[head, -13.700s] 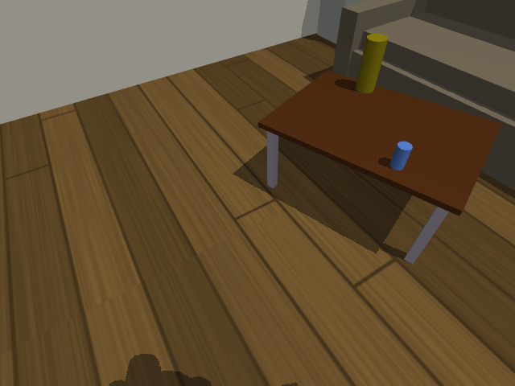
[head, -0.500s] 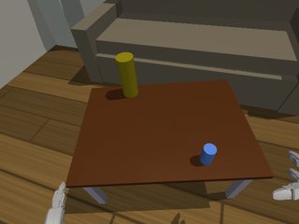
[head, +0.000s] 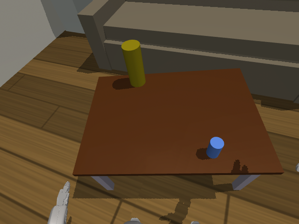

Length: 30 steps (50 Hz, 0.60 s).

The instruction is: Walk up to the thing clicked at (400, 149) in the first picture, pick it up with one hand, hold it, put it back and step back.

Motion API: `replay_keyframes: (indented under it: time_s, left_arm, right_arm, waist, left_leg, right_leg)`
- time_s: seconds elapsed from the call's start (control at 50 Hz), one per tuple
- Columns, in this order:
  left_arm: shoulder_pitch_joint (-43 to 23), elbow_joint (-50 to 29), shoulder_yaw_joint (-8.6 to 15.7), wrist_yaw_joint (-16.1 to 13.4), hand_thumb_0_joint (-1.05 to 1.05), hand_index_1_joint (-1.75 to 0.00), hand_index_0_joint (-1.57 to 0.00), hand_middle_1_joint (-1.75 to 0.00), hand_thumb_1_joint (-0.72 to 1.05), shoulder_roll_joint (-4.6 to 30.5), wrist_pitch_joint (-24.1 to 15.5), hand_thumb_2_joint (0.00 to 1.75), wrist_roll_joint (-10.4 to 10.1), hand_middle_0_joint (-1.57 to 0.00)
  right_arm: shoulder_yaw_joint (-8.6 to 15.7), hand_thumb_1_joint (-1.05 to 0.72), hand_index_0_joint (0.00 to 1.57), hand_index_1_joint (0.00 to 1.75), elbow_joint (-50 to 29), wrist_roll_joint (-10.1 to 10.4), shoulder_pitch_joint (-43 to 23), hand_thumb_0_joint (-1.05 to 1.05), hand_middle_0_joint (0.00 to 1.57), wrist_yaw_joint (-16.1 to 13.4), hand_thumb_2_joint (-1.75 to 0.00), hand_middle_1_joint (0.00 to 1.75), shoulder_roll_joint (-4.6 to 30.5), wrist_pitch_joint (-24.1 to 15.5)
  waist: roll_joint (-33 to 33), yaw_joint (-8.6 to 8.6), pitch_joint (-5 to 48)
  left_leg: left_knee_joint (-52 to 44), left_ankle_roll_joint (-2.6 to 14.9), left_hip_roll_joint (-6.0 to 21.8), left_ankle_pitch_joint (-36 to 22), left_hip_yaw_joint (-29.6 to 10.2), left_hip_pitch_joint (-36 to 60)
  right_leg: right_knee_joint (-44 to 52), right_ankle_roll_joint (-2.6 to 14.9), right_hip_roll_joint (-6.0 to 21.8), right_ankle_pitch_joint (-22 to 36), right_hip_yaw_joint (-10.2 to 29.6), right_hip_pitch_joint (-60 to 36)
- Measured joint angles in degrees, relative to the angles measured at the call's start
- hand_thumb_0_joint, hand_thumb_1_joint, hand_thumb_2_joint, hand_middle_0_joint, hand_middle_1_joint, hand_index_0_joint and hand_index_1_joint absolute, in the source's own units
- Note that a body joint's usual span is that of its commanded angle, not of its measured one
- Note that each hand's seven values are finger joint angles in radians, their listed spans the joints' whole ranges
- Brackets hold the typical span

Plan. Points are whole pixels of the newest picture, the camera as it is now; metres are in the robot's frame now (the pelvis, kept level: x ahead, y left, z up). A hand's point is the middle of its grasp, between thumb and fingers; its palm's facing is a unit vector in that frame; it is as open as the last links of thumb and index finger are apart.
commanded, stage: go down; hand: right
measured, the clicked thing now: (214, 148) +0.44 -0.21 -0.25
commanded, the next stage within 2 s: approach in 0.72 s
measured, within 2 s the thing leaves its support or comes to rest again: neither
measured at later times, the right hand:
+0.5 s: hand out of the picture +0.34 -0.38 +0.03, palm faces +0.19 +0.98 -0.09, open 17.3 cm
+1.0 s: hand out of the picture +0.36 -0.39 +0.03, palm faces +0.19 +0.98 -0.05, open 17.5 cm
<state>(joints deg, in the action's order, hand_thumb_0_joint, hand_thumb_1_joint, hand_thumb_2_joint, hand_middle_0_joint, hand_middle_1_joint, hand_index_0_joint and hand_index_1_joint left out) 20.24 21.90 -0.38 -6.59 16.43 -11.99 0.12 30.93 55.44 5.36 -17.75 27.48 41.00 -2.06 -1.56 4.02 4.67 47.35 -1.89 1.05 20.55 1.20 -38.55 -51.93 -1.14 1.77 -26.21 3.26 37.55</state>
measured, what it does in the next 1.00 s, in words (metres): stands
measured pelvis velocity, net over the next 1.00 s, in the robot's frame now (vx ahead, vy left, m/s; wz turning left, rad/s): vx -0.01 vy -0.01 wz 0.00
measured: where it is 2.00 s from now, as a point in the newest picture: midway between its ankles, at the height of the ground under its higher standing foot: outside the picture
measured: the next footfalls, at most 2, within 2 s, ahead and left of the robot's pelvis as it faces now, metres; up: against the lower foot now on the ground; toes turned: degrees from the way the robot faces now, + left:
none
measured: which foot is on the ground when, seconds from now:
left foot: down 0.00-1.00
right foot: down 0.00-1.00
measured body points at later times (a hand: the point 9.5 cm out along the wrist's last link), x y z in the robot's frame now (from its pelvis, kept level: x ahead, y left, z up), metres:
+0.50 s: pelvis +0.00 +0.00 +0.00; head +0.08 -0.04 +0.44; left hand +0.15 +0.27 -0.04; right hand +0.33 -0.43 +0.04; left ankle +0.03 +0.15 -0.69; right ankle -0.01 -0.13 -0.69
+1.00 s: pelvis -0.01 -0.01 -0.01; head +0.09 -0.05 +0.42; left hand +0.14 +0.26 -0.05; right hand +0.35 -0.44 +0.04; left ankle +0.03 +0.15 -0.69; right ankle -0.01 -0.13 -0.69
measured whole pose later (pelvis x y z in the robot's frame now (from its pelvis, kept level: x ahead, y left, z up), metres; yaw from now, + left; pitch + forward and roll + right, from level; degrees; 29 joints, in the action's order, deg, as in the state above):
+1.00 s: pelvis -0.01 -0.01 -0.01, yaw +0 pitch +17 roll +3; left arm 18.6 20.7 -2.3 -4.3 16.4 -12.0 0.8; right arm 35.9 69.5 8.5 -30.1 33.7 50.3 -12.7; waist -2.3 7.1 6.0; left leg 50.6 -2.1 0.7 20.8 1.7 -46.3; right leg -56.9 -0.8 2.0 -27.3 4.0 46.3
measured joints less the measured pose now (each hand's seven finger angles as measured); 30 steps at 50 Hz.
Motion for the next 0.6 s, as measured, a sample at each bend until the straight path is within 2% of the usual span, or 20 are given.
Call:
replay_keyframes:
  time_s: [0.26, 0.6]
  left_arm:
    - [-0.72, 0.24, -0.84, 0.56, -0.01, -0.06, -0.06, -0.05, -0.53, -0.19, 0.47, 0.06, 0.2, -0.06]
    - [-1.63, -0.03, -1.16, 1.08, -0.01, -0.06, -0.05, -0.05, -0.53, 0.13, 0.51, 0.06, 0.26, -0.06]
  right_arm:
    - [2.24, 0.5, 0.05, 0.04, 6.28, 0.5, -4.27, -0.01, 0.05, 2.45, -0.05, 0.05, 3.67, -4.38]
    - [4.11, 0.52, 0.06, 0.04, 10.0, 0.71, -7.81, -0.01, 0.05, 4.29, -0.05, 0.05, 6.77, -6.53]
  waist:
    - [-0.21, 0.95, 0.07]
    - [-0.52, 2.04, 0.64]
  left_leg:
    - [-0.16, 0.1, -0.15, -0.1, 0.41, -1.23]
    - [0.24, 0.01, -0.38, -0.19, 0.65, -2.92]
  right_leg:
    - [-0.19, -0.06, 0.14, 0.02, 0.43, 1.51]
    - [-1.4, 0.03, 0.33, -0.3, 0.73, 3.62]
